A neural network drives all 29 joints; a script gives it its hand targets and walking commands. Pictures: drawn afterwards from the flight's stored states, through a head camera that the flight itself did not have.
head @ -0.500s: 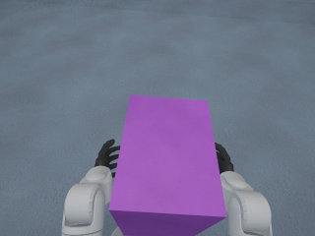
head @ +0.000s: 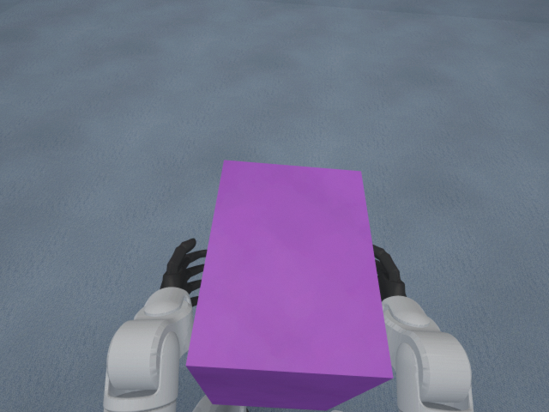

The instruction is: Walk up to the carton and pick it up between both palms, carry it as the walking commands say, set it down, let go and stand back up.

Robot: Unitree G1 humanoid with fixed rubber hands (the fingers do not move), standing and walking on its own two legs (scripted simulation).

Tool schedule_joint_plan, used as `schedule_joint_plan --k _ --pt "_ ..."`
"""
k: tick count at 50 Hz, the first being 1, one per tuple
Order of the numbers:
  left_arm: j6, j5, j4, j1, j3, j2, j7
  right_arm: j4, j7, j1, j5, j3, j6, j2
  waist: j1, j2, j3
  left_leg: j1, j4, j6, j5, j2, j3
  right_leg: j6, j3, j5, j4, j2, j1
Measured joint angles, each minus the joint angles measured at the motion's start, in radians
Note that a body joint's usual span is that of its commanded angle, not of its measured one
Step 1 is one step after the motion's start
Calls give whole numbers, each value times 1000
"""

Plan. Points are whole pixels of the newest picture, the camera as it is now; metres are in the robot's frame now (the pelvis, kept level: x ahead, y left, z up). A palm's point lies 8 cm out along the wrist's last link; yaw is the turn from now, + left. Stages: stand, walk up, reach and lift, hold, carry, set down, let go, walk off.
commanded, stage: carry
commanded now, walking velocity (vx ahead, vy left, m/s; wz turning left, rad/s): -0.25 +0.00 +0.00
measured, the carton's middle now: (280, 298) +0.28 +0.01 +0.01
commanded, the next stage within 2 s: none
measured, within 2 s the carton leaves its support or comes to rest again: neither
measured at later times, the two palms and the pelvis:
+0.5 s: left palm out of the picture +0.04 +0.16 +0.08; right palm out of the picture +0.04 -0.11 +0.07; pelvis -0.22 +0.02 +0.00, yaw -3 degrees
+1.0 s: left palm out of the picture -0.18 +0.17 +0.07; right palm out of the picture -0.17 -0.10 +0.08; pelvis -0.43 +0.03 +0.01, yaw -2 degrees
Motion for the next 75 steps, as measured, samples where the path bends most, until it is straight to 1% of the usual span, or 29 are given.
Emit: schedule_joint_plan --k 2,4,8,10,13,16,18,22,25,26,27,28,30,34,37,40,41,43,46,50,53,54,56,58,61,65,67,71,75 --pt "-6 -2 8 -2 -3 -1 -5 -14 -5 7 -1 -2 4 0 -17 -21 6 -19 132 -3 -18 -24 -5 0 -1 42 -29 -20 -13" --pt "-13 1 5 9 -3 -1 -10 -15 -10 4 2 1 9 0 -31 -42 0 17 157 -1 4 -33 4 3 11 86 -59 -29 -33" --pt "-14 17 -31 18 -17 0 -11 -34 -12 -15 18 -8 17 0 -70 -50 -36 182 -70 15 61 -31 10 13 7 151 -68 -29 -105" --pt "-20 19 -32 -4 -6 0 -12 -25 -12 -28 21 -8 -3 1 -82 -94 -30 207 -152 30 54 -59 23 20 16 162 -56 -57 -137" --pt "-18 21 -34 11 13 0 -14 10 -11 -43 18 8 -6 1 -53 -87 -9 185 -145 44 126 -28 40 23 39 -104 118 -15 -181" --pt "-12 24 -31 44 9 1 -12 31 -5 -28 16 17 0 1 -29 -46 -12 167 -163 46 173 12 36 32 42 -166 319 22 -183" --pt "0 20 -27 50 1 1 -7 30 1 -8 12 15 6 0 -10 -31 -23 148 -182 46 208 21 29 36 43 -153 349 25 -138" --pt "11 6 -43 39 6 2 4 14 6 3 4 23 -2 0 30 -24 -32 99 -206 43 277 26 44 45 50 -190 243 31 8" --pt "3 -5 -60 9 15 1 7 -12 6 -19 -4 21 -8 1 39 -15 -28 40 -206 41 329 26 57 50 38 -179 40 35 143" --pt "-9 -7 -50 -2 13 0 6 -16 6 -29 -6 12 -11 0 40 10 -23 21 -206 38 348 38 52 28 30 -191 -16 50 157" --pt "-21 -7 -28 -9 5 -1 6 -14 7 -30 -8 -1 -11 0 32 43 -13 16 -217 32 351 49 35 14 17 -163 -28 67 151" --pt "-22 -7 -5 -12 -2 -1 5 -11 8 -15 -9 -8 -9 0 21 46 -12 9 -210 20 265 38 29 6 11 -130 -31 61 141" --pt "-3 -5 33 -6 -19 -1 3 -7 8 31 -12 -13 2 0 -3 14 -22 -9 -93 3 80 -5 20 0 7 -82 -43 21 128" --pt "10 4 40 43 -26 0 -15 -9 -11 74 -3 4 32 2 -45 -34 -35 29 175 0 62 -39 -1 1 26 -13 -86 -15 109" --pt "0 11 -1 58 -33 0 -19 -38 -20 58 11 4 38 1 -79 -35 -48 132 86 9 44 -30 -4 6 24 24 -77 -16 48" --pt "-15 21 -38 21 -37 0 -19 -71 -21 16 22 -11 25 -1 -104 -28 -50 261 -182 5 67 -14 7 9 -3 47 -37 -19 -33" --pt "-21 23 -38 0 -25 1 -19 -61 -20 0 23 -11 7 0 -106 -58 -40 260 -220 -4 79 -33 15 13 1 56 -23 -40 -57" --pt "-23 24 -36 -17 4 -1 -23 -27 -19 -33 19 -2 -8 1 -81 -95 -16 235 -217 6 126 -43 32 15 21 -21 35 -43 -90" --pt "-25 27 -40 23 23 1 -24 23 -16 -65 17 15 9 3 -30 -70 -9 203 -211 15 169 6 51 20 13 -180 196 4 -122" --pt "-9 14 -40 53 17 1 -6 40 -1 -55 9 17 28 2 11 -30 -20 140 -198 13 216 31 37 32 14 -149 170 19 -41" --pt "0 -2 -64 41 25 1 6 21 3 -40 5 28 9 1 40 -20 -17 84 -172 7 248 31 40 31 24 -78 -13 14 74" --pt "-10 -6 -54 33 23 1 7 21 4 -41 3 22 0 0 47 9 -5 72 -170 3 262 48 33 22 17 -70 -31 32 70" --pt "-10 -11 -35 16 14 0 11 12 5 -23 2 10 -7 0 37 27 11 52 -148 -3 149 39 20 5 7 -23 -38 31 49" --pt "-2 -12 -13 1 0 0 9 -5 5 7 -4 2 -6 0 14 4 11 23 -29 -2 10 0 20 -1 2 18 -49 -4 24" --pt "-4 -7 0 5 -6 -1 -5 -20 -6 26 -3 4 3 0 -22 -34 3 51 93 4 13 -28 29 2 10 77 -79 -34 -9" --pt "-21 5 -26 14 -23 0 -15 -57 -18 9 11 -7 20 0 -72 -47 -28 221 -130 24 65 -23 23 8 8 137 -74 -30 -90" --pt "-30 11 -31 -8 -12 0 -16 -49 -18 -11 16 -8 -1 0 -91 -100 -14 231 -191 19 86 -52 35 15 21 161 -65 -59 -120" --pt "-30 25 -31 25 4 1 -24 1 -17 -30 15 10 4 1 -61 -84 -5 197 -180 24 154 -6 56 25 18 -92 76 -19 -148" --pt "-9 31 -32 77 -2 1 -22 30 -8 8 13 28 13 0 -24 -50 -53 155 -178 22 192 21 60 32 20 -91 139 -7 -66"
